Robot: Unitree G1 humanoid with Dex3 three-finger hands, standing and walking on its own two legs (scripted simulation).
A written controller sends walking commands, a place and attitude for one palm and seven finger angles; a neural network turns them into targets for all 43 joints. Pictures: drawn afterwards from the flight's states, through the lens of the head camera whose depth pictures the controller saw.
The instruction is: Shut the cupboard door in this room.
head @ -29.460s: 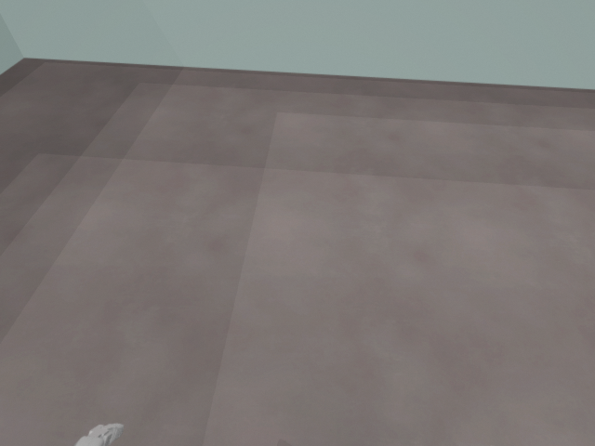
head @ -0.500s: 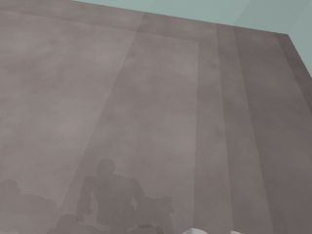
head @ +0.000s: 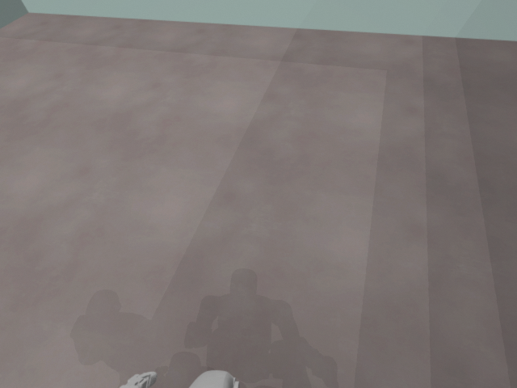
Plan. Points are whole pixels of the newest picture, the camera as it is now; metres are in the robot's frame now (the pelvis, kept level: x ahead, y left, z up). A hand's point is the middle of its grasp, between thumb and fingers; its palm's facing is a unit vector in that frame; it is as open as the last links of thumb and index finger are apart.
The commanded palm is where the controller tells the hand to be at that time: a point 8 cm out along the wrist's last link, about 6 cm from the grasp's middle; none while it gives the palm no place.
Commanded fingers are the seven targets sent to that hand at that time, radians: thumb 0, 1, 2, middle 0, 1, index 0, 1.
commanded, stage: turn or walk to find it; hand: left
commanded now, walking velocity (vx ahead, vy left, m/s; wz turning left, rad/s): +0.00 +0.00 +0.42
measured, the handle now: out of the picture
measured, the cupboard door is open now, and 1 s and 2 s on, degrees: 87 87 87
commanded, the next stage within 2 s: none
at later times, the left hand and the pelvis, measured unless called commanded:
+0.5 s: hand out of the picture -0.03 +0.28 -0.18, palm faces +0.27 -0.94 -0.23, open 7.4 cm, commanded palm none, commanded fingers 0.00 0.90 0.90 -0.20 -0.30 -0.20 -0.30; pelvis -0.02 +0.06 +0.00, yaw +12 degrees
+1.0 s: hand out of the picture +0.01 +0.21 -0.14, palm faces +0.40 -0.87 -0.29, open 7.4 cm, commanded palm none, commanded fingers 0.00 0.90 0.90 -0.20 -0.30 -0.20 -0.30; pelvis -0.01 -0.01 +0.00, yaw +25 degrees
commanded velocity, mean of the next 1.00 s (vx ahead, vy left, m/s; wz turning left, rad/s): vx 0.00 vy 0.00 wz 0.42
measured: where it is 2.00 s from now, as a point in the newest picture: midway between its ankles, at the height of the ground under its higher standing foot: outside the picture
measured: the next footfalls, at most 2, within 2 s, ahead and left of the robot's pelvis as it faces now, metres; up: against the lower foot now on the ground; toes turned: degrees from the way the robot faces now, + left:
left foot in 0.28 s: +0.00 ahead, +0.15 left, +0.00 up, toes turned +12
right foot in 0.82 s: +0.06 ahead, -0.07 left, +0.00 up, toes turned +16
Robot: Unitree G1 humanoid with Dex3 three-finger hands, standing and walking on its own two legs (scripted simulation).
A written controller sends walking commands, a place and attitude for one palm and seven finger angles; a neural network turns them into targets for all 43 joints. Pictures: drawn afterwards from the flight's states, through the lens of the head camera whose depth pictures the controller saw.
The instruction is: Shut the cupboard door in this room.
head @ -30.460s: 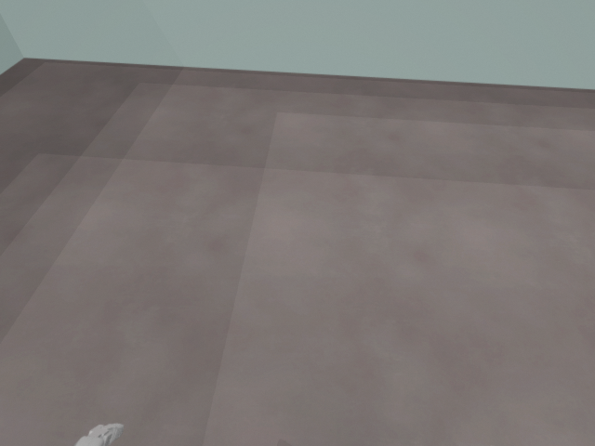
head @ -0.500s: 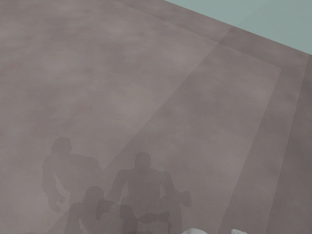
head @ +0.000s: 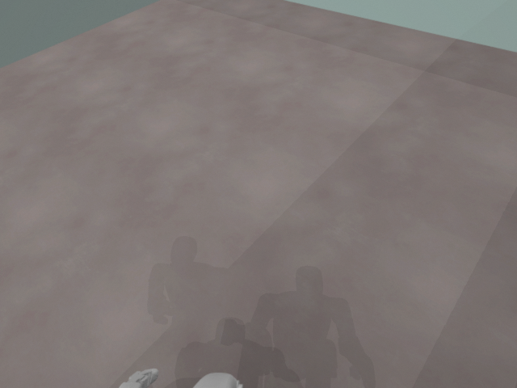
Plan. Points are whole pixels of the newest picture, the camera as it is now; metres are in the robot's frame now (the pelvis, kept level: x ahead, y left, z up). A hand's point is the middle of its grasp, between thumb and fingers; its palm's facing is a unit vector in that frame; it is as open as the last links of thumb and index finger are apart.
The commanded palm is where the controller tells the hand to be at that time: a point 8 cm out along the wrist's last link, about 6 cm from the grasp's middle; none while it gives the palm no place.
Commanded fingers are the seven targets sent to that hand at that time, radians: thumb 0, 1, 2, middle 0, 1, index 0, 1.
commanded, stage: turn or walk to find it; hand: left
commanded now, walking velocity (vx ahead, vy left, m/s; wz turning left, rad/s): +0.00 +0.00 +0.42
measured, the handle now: out of the picture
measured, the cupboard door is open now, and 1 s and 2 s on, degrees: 87 87 87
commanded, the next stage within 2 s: none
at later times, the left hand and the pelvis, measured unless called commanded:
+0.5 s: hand out of the picture -0.08 +0.26 -0.19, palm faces +0.30 -0.92 -0.24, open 7.4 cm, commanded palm none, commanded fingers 0.00 0.90 0.90 -0.20 -0.30 -0.20 -0.30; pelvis -0.03 +0.05 -0.01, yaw +13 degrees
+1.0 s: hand out of the picture -0.01 +0.22 -0.15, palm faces +0.40 -0.87 -0.28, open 7.4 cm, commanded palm none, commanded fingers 0.00 0.90 0.90 -0.20 -0.30 -0.20 -0.30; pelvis -0.04 +0.00 +0.00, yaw +25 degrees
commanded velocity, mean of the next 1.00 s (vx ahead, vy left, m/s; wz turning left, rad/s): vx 0.00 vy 0.00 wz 0.42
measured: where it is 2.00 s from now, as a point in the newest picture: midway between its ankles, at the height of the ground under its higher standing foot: outside the picture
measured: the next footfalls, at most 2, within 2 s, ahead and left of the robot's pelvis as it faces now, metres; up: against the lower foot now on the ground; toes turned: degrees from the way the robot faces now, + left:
left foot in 0.38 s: -0.02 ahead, +0.15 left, +0.00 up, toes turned +16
right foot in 0.88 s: +0.03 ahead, -0.08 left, +0.00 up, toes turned +18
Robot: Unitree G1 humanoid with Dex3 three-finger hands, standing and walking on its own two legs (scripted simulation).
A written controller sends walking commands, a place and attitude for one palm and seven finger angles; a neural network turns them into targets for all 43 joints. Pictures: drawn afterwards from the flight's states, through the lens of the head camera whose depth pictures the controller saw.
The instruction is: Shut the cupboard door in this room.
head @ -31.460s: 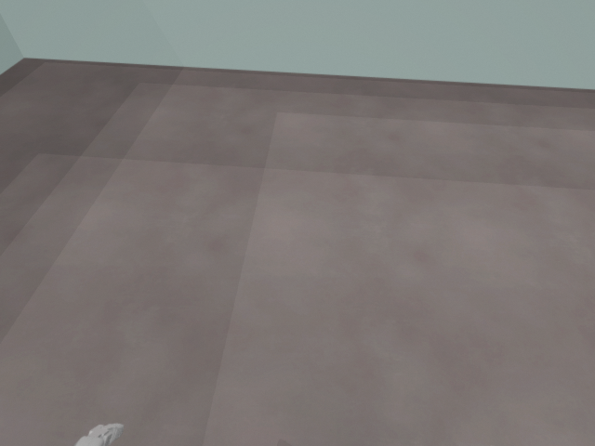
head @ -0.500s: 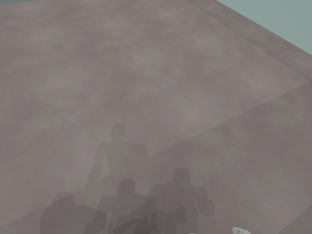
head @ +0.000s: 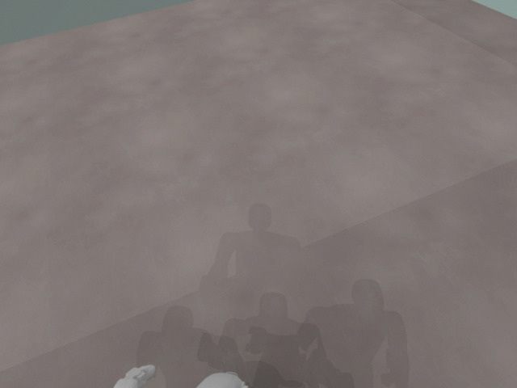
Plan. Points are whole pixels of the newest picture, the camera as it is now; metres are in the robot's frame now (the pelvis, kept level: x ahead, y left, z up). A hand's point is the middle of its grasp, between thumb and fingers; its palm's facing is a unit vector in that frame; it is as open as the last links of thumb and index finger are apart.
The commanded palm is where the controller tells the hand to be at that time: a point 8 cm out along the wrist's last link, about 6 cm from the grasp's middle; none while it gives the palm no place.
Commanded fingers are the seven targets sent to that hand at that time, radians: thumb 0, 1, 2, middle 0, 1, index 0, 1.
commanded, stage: turn or walk to find it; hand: left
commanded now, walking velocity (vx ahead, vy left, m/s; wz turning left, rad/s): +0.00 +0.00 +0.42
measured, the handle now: out of the picture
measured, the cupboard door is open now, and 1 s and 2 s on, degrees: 87 87 87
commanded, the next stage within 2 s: none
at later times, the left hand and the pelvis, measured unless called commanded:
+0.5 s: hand out of the picture -0.05 +0.26 -0.18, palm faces +0.28 -0.93 -0.24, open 7.4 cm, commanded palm none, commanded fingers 0.00 0.90 0.90 -0.20 -0.30 -0.20 -0.30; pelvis -0.02 +0.05 +0.00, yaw +13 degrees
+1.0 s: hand out of the picture +0.02 +0.22 -0.14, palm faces +0.40 -0.87 -0.29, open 7.4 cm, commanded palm none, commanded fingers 0.00 0.90 0.90 -0.20 -0.30 -0.20 -0.30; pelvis -0.01 +0.00 +0.00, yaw +25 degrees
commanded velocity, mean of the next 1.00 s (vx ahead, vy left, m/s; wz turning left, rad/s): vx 0.00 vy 0.00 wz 0.42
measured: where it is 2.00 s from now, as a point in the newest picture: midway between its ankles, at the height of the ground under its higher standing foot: outside the picture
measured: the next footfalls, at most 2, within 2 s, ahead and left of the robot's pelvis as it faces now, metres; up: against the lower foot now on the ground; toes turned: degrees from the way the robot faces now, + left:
left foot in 0.38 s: -0.01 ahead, +0.15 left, +0.00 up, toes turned +15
right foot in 0.88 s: +0.06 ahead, -0.07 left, +0.00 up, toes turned +18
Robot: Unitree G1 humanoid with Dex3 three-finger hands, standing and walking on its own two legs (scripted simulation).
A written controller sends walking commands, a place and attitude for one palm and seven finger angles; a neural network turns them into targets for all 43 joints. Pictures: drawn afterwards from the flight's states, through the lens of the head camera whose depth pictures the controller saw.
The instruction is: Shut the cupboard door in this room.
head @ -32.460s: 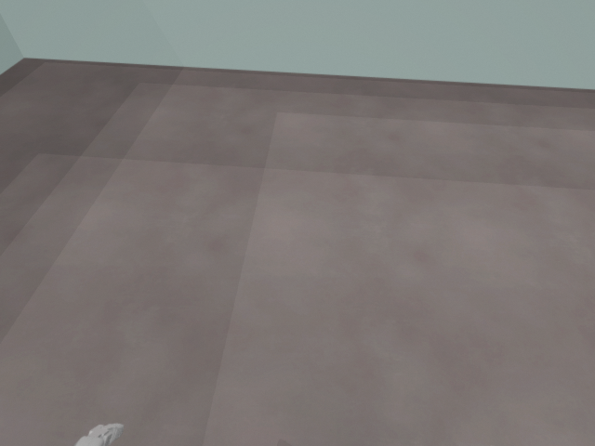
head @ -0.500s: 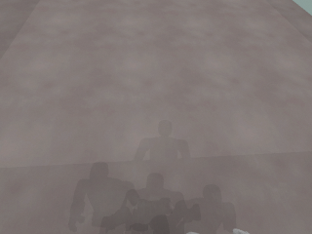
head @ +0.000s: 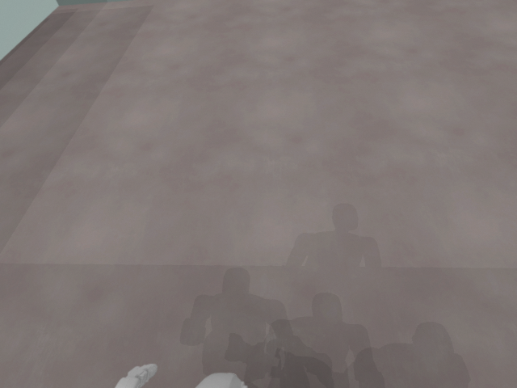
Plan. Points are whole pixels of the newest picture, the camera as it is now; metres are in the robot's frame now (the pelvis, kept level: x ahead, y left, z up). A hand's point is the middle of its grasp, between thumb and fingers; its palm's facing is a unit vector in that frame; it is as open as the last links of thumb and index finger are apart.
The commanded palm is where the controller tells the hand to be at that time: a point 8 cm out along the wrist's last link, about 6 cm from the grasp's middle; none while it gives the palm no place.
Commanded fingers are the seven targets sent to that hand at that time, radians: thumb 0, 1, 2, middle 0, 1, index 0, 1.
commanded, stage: turn or walk to find it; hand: left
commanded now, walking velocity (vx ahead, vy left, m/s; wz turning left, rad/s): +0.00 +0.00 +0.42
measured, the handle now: out of the picture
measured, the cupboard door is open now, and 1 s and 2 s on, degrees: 87 87 87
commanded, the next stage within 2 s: none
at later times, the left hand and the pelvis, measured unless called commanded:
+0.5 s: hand out of the picture -0.04 +0.25 -0.18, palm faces +0.29 -0.92 -0.25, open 7.4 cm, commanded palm none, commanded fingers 0.00 0.90 0.90 -0.20 -0.30 -0.20 -0.30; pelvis -0.01 +0.03 +0.00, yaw +13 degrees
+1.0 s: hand out of the picture +0.00 +0.19 -0.14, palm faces +0.43 -0.86 -0.28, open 7.4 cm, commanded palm none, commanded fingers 0.00 0.90 0.90 -0.20 -0.30 -0.20 -0.30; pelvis +0.01 -0.02 +0.00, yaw +26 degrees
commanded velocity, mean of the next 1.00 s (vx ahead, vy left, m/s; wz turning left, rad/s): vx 0.00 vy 0.00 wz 0.42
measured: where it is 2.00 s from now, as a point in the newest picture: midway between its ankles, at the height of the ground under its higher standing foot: outside the picture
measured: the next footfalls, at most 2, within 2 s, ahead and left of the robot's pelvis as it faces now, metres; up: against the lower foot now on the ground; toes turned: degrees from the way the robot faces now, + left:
left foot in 0.38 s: -0.01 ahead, +0.15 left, +0.00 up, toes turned +15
right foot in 0.80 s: +0.08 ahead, -0.09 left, +0.00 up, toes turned +15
